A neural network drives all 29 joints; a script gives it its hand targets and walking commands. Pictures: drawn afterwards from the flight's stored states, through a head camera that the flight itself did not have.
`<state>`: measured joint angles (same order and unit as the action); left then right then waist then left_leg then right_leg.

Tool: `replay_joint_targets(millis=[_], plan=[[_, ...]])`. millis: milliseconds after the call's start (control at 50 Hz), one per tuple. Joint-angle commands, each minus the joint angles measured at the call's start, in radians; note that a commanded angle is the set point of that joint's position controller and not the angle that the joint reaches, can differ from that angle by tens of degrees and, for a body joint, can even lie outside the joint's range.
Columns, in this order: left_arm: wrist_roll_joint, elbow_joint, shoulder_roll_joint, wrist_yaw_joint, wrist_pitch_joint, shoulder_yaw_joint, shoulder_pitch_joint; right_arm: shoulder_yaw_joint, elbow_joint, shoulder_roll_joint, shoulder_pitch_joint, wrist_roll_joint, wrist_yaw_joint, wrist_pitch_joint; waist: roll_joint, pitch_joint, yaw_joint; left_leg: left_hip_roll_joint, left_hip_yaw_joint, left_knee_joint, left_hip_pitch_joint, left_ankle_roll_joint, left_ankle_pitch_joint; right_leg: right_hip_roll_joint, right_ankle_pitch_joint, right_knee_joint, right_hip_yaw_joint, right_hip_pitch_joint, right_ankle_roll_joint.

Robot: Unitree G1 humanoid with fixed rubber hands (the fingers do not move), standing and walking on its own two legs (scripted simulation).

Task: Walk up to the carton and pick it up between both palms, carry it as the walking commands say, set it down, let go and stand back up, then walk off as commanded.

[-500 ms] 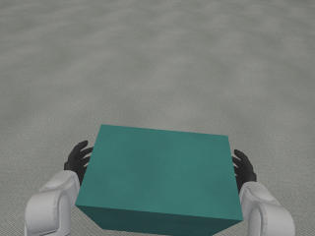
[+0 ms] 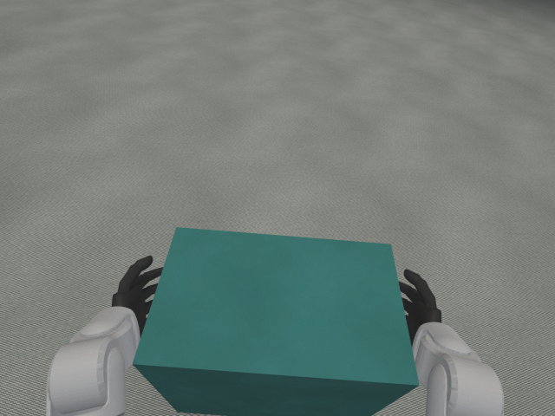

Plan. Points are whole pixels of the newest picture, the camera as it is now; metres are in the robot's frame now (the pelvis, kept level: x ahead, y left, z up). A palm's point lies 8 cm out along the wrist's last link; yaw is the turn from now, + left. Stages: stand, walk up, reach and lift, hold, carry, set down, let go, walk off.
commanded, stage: carry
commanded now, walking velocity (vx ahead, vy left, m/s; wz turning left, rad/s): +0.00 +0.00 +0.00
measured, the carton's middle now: (275, 335) +0.26 +0.02 +0.01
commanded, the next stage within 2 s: none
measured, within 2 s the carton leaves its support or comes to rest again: neither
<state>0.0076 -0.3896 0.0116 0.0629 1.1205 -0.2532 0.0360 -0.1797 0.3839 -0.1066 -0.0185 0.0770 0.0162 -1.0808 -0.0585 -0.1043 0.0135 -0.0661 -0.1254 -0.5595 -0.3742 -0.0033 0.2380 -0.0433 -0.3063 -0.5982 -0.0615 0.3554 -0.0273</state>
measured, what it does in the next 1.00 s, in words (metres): stands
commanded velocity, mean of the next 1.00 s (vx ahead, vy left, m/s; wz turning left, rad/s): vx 0.00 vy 0.00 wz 0.00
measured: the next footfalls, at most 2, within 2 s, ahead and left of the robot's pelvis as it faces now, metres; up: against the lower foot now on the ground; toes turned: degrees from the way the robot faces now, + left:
none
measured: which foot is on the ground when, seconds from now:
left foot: down 0.00-1.00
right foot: down 0.00-1.00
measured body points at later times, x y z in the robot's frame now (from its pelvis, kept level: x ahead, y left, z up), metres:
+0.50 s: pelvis -0.01 -0.01 +0.00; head -0.03 +0.00 +0.45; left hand +0.26 +0.18 +0.06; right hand +0.26 -0.19 +0.06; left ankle +0.03 +0.12 -0.73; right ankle +0.01 -0.12 -0.73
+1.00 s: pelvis +0.01 +0.00 +0.00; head +0.00 +0.01 +0.45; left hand +0.29 +0.19 +0.06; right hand +0.28 -0.19 +0.06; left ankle +0.03 +0.12 -0.73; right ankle +0.01 -0.12 -0.73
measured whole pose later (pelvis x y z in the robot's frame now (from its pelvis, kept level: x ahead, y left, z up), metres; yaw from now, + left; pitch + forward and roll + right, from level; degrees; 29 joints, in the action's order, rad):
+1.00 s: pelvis +0.01 +0.00 +0.00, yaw -1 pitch +2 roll -1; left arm 0.07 -0.19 0.06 0.06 0.97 -0.24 0.09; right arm -0.19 0.20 -0.04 -0.08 0.09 0.04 -0.96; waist 0.00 -0.09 0.00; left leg -0.07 -0.13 -0.55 -0.33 0.00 0.25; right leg -0.03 -0.28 -0.53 -0.06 0.29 -0.01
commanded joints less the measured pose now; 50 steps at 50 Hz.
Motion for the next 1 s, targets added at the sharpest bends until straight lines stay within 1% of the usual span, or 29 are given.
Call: replay_joint_targets(millis=[0,20,40,60,80,100,160,260,300,360,420,500,520,540,560,580,600,620,660,680,700,760,780,800,840,860,900,920,980], plan=[[-0.298,-0.075,0.686,0.155,0.006,0.849,0.476,0.7,0.064,-0.589,-0.378,-0.299,0.169,-0.015,0.29,-0.167,-0.027,-0.14,0.121,0.166,0.102,-0.033,-0.053,-0.004,0.047,0.13,-0.025,-0.089,0.003],[-0.295,-0.055,0.685,0.152,0.017,0.843,0.459,0.7,0.048,-0.582,-0.359,-0.289,0.164,-0.019,0.278,-0.181,-0.028,-0.136,0.132,0.151,0.081,-0.03,-0.058,-0.036,0.062,0.143,0.001,-0.138,0.008],[-0.28,-0.029,0.681,0.151,0.018,0.828,0.438,0.696,0.037,-0.584,-0.361,-0.291,0.164,-0.024,0.197,-0.182,-0.028,-0.111,0.115,0.135,0.058,-0.015,-0.095,-0.078,0.122,0.119,0.044,-0.152,0.017],[-0.255,0.011,0.684,0.153,0.009,0.803,0.428,0.695,0.04,-0.584,-0.396,-0.288,0.174,-0.022,0.097,-0.161,-0.025,-0.087,0.078,0.119,0.078,-0.005,-0.046,-0.082,0.116,0.126,0.064,-0.091,0.029],[-0.24,0.044,0.703,0.154,0.004,0.783,0.426,0.696,0.043,-0.586,-0.438,-0.291,0.181,-0.021,0.065,-0.155,-0.024,-0.088,0.083,0.116,0.097,-0.003,-0.011,-0.075,0.099,0.145,0.06,-0.074,0.031],[-0.235,0.053,0.718,0.155,0.002,0.779,0.419,0.699,0.048,-0.602,-0.464,-0.303,0.185,-0.019,0.072,-0.154,-0.021,-0.085,0.089,0.118,0.077,-0.005,0.006,-0.078,0.106,0.154,0.055,-0.089,0.029],[-0.215,0.087,0.733,0.154,-0.028,0.748,0.459,0.695,0.041,-0.608,-0.544,-0.315,0.195,0.006,-0.011,-0.102,-0.014,-0.068,0.073,0.109,0.056,0.012,0.045,-0.081,-0.022,0.201,0.073,-0.044,0.033],[-0.187,0.091,0.723,0.145,-0.089,0.716,0.477,0.678,-0.018,-0.617,-0.555,-0.303,0.203,0.055,-0.014,-0.118,-0.014,-0.06,0.054,0.095,0.104,0.012,0.013,-0.088,-0.035,0.22,0.088,-0.027,0.038],[-0.181,0.096,0.727,0.143,-0.1,0.716,0.478,0.665,-0.029,-0.622,-0.551,-0.294,0.203,0.07,0.033,-0.127,-0.017,-0.06,0.052,0.099,0.115,0.009,0.026,-0.085,-0.011,0.212,0.088,-0.038,0.041],[-0.169,0.096,0.714,0.138,-0.117,0.706,0.482,0.638,-0.075,-0.609,-0.52,-0.271,0.199,0.082,0.028,-0.128,-0.018,-0.063,0.051,0.097,0.13,0.009,0.028,-0.085,-0.023,0.225,0.094,-0.023,0.043],[-0.18,0.071,0.703,0.138,-0.123,0.723,0.499,0.627,-0.089,-0.606,-0.488,-0.259,0.196,0.09,0.077,-0.142,-0.019,-0.074,0.062,0.117,0.119,0.008,0.044,-0.078,0.039,0.196,0.086,-0.057,0.043],[-0.18,0.089,0.701,0.137,-0.124,0.72,0.48,0.619,-0.069,-0.585,-0.498,-0.251,0.187,0.099,0.085,-0.147,-0.02,-0.08,0.064,0.115,0.114,0.005,-0.011,-0.074,0.112,0.172,0.069,-0.08,0.044],[-0.171,0.101,0.693,0.137,-0.132,0.707,0.487,0.599,-0.09,-0.573,-0.497,-0.24,0.186,0.105,0.082,-0.164,-0.02,-0.082,0.065,0.11,0.128,0.003,-0.027,-0.07,0.126,0.17,0.062,-0.084,0.044],[-0.209,0.033,0.711,0.135,-0.124,0.754,0.495,0.646,-0.02,-0.589,-0.498,-0.273,0.182,0.097,0.078,-0.16,-0.021,-0.083,0.068,0.106,0.129,0.001,-0.044,-0.071,0.135,0.17,0.056,-0.08,0.043],[-0.176,0.106,0.695,0.135,-0.128,0.706,0.477,0.599,-0.08,-0.565,-0.481,-0.239,0.182,0.102,0.077,-0.175,-0.022,-0.088,0.072,0.104,0.129,-0.001,-0.059,-0.07,0.167,0.162,0.055,-0.096,0.043],[-0.171,0.106,0.688,0.134,-0.134,0.702,0.487,0.594,-0.096,-0.574,-0.484,-0.233,0.183,0.107,0.088,-0.163,-0.02,-0.089,0.072,0.105,0.131,0.003,-0.057,-0.07,0.166,0.158,0.057,-0.086,0.042],[-0.196,0.051,0.697,0.134,-0.13,0.737,0.494,0.63,-0.039,-0.575,-0.49,-0.259,0.179,0.103,0.079,-0.172,-0.022,-0.089,0.07,0.106,0.133,0.0,-0.064,-0.07,0.169,0.159,0.052,-0.09,0.043],[-0.168,0.127,0.693,0.135,-0.133,0.7,0.482,0.591,-0.093,-0.565,-0.492,-0.233,0.181,0.107,0.068,-0.163,-0.022,-0.083,0.068,0.105,0.128,-0.002,-0.065,-0.072,0.17,0.16,0.055,-0.09,0.043],[-0.174,0.094,0.688,0.132,-0.139,0.709,0.496,0.603,-0.076,-0.576,-0.491,-0.242,0.182,0.112,0.088,-0.163,-0.019,-0.086,0.071,0.108,0.129,0.001,-0.091,-0.076,0.174,0.151,0.055,-0.089,0.04],[-0.198,0.07,0.704,0.132,-0.131,0.731,0.486,0.632,-0.031,-0.578,-0.504,-0.266,0.18,0.105,0.07,-0.168,-0.019,-0.088,0.073,0.106,0.135,-0.003,-0.1,-0.074,0.188,0.151,0.05,-0.095,0.04],[-0.175,0.112,0.693,0.13,-0.134,0.707,0.476,0.607,-0.06,-0.568,-0.508,-0.248,0.18,0.108,0.056,-0.176,-0.017,-0.086,0.07,0.1,0.135,-0.005,-0.109,-0.074,0.194,0.153,0.048,-0.103,0.039],[-0.156,0.135,0.684,0.126,-0.137,0.691,0.462,0.589,-0.087,-0.553,-0.487,-0.236,0.18,0.11,0.07,-0.175,-0.017,-0.089,0.072,0.102,0.131,-0.001,-0.125,-0.076,0.207,0.142,0.048,-0.108,0.04],[-0.183,0.077,0.696,0.125,-0.132,0.725,0.474,0.619,-0.046,-0.574,-0.489,-0.257,0.178,0.103,0.088,-0.177,-0.018,-0.089,0.07,0.101,0.137,-0.002,-0.141,-0.078,0.211,0.135,0.044,-0.113,0.04],[-0.144,0.155,0.676,0.126,-0.14,0.673,0.471,0.574,-0.123,-0.553,-0.485,-0.225,0.181,0.112,0.079,-0.172,-0.017,-0.091,0.071,0.099,0.135,-0.001,-0.154,-0.078,0.216,0.136,0.049,-0.107,0.038],[-0.188,0.059,0.698,0.122,-0.141,0.728,0.471,0.641,-0.019,-0.579,-0.503,-0.271,0.18,0.114,0.068,-0.187,-0.015,-0.093,0.072,0.097,0.142,-0.004,-0.161,-0.072,0.211,0.134,0.038,-0.11,0.034],[-0.152,0.14,0.687,0.124,-0.143,0.682,0.474,0.585,-0.098,-0.56,-0.5,-0.234,0.182,0.116,0.074,-0.187,-0.016,-0.089,0.068,0.098,0.141,-0.003,-0.152,-0.074,0.219,0.139,0.045,-0.116,0.038],[-0.179,0.081,0.696,0.12,-0.141,0.716,0.478,0.623,-0.029,-0.566,-0.514,-0.259,0.18,0.115,0.053,-0.18,-0.017,-0.092,0.069,0.091,0.144,-0.004,-0.158,-0.076,0.235,0.141,0.042,-0.11,0.036],[-0.144,0.146,0.682,0.121,-0.15,0.672,0.474,0.576,-0.115,-0.552,-0.487,-0.223,0.18,0.122,0.067,-0.183,-0.017,-0.092,0.068,0.083,0.143,-0.002,-0.169,-0.08,0.256,0.139,0.048,-0.113,0.041],[-0.17,0.096,0.704,0.121,-0.155,0.71,0.483,0.61,-0.057,-0.565,-0.503,-0.247,0.179,0.126,0.066,-0.204,-0.015,-0.095,0.064,0.078,0.158,-0.001,-0.203,-0.078,0.27,0.13,0.043,-0.118,0.039]])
